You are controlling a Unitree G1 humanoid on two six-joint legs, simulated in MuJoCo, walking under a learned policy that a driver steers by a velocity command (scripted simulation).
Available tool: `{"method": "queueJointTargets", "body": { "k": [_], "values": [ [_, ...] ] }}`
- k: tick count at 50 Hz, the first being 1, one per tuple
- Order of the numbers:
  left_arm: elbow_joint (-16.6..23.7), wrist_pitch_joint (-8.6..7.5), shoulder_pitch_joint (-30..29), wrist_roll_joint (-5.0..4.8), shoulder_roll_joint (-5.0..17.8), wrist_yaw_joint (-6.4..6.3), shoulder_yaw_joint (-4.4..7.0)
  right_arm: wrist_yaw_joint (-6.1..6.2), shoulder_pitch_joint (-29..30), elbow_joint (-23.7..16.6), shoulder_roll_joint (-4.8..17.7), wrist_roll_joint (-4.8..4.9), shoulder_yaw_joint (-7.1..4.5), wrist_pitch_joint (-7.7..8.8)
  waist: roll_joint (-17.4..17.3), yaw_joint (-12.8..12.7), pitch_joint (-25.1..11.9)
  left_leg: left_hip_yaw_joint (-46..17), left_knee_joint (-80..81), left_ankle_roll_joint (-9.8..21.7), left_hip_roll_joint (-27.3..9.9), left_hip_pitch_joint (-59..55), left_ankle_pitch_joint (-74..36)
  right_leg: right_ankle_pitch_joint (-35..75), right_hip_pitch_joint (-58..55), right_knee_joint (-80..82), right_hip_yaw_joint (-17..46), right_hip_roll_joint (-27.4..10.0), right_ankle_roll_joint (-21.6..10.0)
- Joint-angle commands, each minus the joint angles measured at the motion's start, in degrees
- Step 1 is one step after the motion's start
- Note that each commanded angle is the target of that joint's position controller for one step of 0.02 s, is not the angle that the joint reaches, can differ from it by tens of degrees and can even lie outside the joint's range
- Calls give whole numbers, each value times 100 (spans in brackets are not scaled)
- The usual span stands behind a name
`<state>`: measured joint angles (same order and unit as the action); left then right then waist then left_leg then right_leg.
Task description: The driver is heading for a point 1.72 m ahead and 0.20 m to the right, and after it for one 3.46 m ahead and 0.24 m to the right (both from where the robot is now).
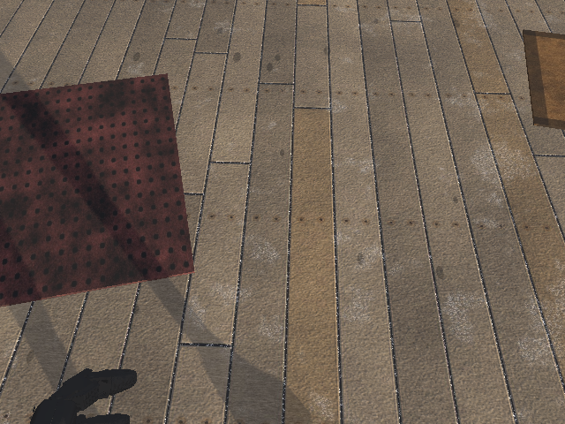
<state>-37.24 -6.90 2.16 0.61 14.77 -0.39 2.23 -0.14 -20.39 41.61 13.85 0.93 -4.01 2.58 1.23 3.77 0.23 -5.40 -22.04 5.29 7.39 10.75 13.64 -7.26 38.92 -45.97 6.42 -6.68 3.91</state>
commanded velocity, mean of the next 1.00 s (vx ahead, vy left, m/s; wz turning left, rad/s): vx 0.50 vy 0.00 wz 0.01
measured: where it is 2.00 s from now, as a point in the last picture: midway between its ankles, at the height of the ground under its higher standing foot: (319, 211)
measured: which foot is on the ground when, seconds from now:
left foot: down 0.00-0.14, up 0.16-0.60, down 0.62-1.00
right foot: up 0.00-0.12, down 0.14-0.64, up 0.66-1.00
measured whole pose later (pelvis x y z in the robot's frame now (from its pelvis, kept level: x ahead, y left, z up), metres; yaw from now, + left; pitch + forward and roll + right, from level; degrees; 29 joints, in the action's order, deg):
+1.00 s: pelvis +0.51 +0.01 +0.00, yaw -3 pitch +2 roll +2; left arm -42.4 -2.0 7.3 -1.0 15.6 2.0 3.6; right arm 0.6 -20.7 46.2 14.5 -0.5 -4.3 5.0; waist 2.7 3.7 -0.2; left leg 11.8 -14.0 0.8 0.7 -0.6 16.4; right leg 2.5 41.3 -44.4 2.6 -5.2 -0.3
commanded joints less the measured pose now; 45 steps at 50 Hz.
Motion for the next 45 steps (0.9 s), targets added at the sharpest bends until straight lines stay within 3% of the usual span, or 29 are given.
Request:
{"method": "queueJointTargets", "body": {
  "k": [1,4,6,7,8,9,10,11,12,13,14,16,19,21,27,29,30,31,32,33,34,36,37,40,45],
  "values": [
    [374,-26,-397,-111,372,34,76,53,-5,-434,1049,56,-291,55,-655,40,-181,-1018,488,841,-1037,881,-818,852,-1260,1036,-524,619,90],
    [401,-92,-385,-131,615,100,197,64,-153,-377,870,88,-256,24,-874,-3,-274,-1473,-68,649,-1375,101,-377,715,-1327,1605,-349,575,-130],
    [276,-136,135,-82,718,123,311,67,-77,-413,758,24,-234,23,-996,-326,-437,-1486,-629,423,-1297,2,-936,425,-2057,1856,-517,660,-430],
    [208,-171,737,-3,899,111,392,49,-6,-493,531,-12,-160,55,-931,-640,-837,-1212,-1536,199,-1049,237,-1228,387,-2957,1759,-239,303,-709],
    [114,-161,1722,64,1303,81,476,58,-45,-671,209,-138,-36,81,-68,-958,-1655,-659,-3362,-96,-649,1098,20,438,-4400,1740,1039,-760,-1130],
    [-272,-97,2176,63,1700,167,606,57,-1043,-635,97,144,0,147,2241,-553,-2075,-278,-5061,-407,-133,3079,2050,-1275,-5700,2707,4126,-1790,-2194],
    [-137,-51,2006,-77,1085,171,472,76,-792,-496,646,200,-84,136,1308,-767,-1520,-544,-5797,-454,-492,3818,1737,-2745,-5494,2953,4258,-1650,-2072],
    [-99,15,1734,-105,755,121,378,55,47,-659,844,121,-119,128,689,-919,-814,-353,-5896,-427,-694,4012,1185,-2538,-4795,2941,3173,-1383,-1808],
    [-72,62,1457,-31,694,109,317,64,474,-768,783,5,-94,131,187,-791,-513,-167,-5678,-400,-899,3741,783,-1774,-4018,2964,2442,-1114,-1696],
    [-114,75,1271,8,598,123,277,64,655,-839,696,-75,-101,146,129,-640,-223,-119,-5261,-382,-1070,3557,524,-1162,-3454,3070,1983,-878,-1690],
    [-150,60,1168,40,514,118,233,43,574,-830,599,-70,-93,138,272,-463,-155,-87,-4990,-368,-1213,3192,403,-756,-3032,3203,1592,-695,-1636],
    [-290,23,1214,-11,484,124,229,34,412,-747,435,-44,-47,99,482,-344,-188,89,-4489,-417,-1264,2918,391,-130,-2771,3363,1122,-536,-1697],
    [-455,44,1314,-81,762,76,298,23,897,-843,277,-93,68,124,352,-438,-152,261,-3246,-497,-1342,2784,-142,561,-2682,3516,577,-525,-1732],
    [-547,92,1407,-132,895,62,324,-16,1250,-871,205,-63,125,160,358,-573,-127,359,-2403,-511,-1279,2492,-683,584,-2637,3556,295,-460,-1662],
    [-817,207,1846,-239,1127,96,359,-133,2032,-1099,420,37,79,219,382,-836,58,511,-1096,-362,-1028,2059,-865,386,-3180,3291,293,-713,-1487],
    [-866,267,1818,-262,1165,91,363,-144,1783,-1065,511,9,14,252,368,-599,-25,648,-641,-203,-868,1381,-771,837,-3193,2867,286,-688,-1346],
    [-882,280,1827,-257,1091,87,326,-109,1267,-919,676,-26,-91,258,295,-326,-308,739,-455,-92,-730,505,-747,1519,-3040,2296,141,-472,-1223],
    [-832,258,1745,-205,860,93,236,-43,381,-757,985,-91,-232,264,92,120,-871,264,-522,145,-1183,-864,-834,1506,-2430,1080,-154,-134,-993],
    [-607,160,1949,-87,321,101,56,29,-459,-707,1604,-241,-374,220,-1121,297,-1747,-1748,-461,813,-2742,-2977,-702,-467,-435,-1167,-692,590,-551],
    [-599,79,2022,-169,444,88,61,5,-757,-587,1436,-180,-339,197,-1726,350,-2123,-3380,224,1284,-3255,-3202,131,-2572,605,-2339,-165,816,-483],
    [-585,72,1740,-283,884,92,205,-2,-517,-564,1103,-122,-226,200,-1132,331,-1388,-2794,334,1097,-3078,-2618,570,-2240,1051,-2853,61,506,-503],
    [-494,160,1276,-230,809,88,219,-38,243,-587,683,-104,-76,220,-730,-4,-497,-1504,729,785,-2565,-1225,389,-1348,869,-2526,-124,122,-488],
    [-504,242,1307,-189,770,69,253,-61,519,-575,548,-127,-40,267,-826,-201,-244,-1086,963,681,-2390,-678,64,-1058,583,-2283,-62,-10,-453],
    [-537,426,1441,-217,503,59,239,-64,740,-429,545,-188,-81,403,-718,-463,-47,-186,1341,622,-2240,-85,-959,-445,240,-2088,1,-20,-330],
    [-346,428,816,-171,327,148,202,56,572,-131,768,-195,-170,404,-464,-364,91,854,1367,461,-2115,-349,-1814,871,356,-677,-65,52,-313]
  ]
}}
Velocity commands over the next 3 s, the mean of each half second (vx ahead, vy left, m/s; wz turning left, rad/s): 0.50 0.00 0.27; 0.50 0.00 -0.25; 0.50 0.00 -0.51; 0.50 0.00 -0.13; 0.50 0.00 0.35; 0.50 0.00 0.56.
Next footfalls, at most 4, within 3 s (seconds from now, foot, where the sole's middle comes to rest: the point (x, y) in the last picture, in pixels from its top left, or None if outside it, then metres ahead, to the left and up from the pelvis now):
0.14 right None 0.27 -0.16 -0.78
0.62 left None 0.46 0.12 -0.78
1.14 right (325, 311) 0.75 -0.14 -0.78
1.62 left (269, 219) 1.07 -0.01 -0.78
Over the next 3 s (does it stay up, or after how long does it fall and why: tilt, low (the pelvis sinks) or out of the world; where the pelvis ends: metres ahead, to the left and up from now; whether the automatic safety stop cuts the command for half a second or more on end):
stays up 1.57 -0.20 0.00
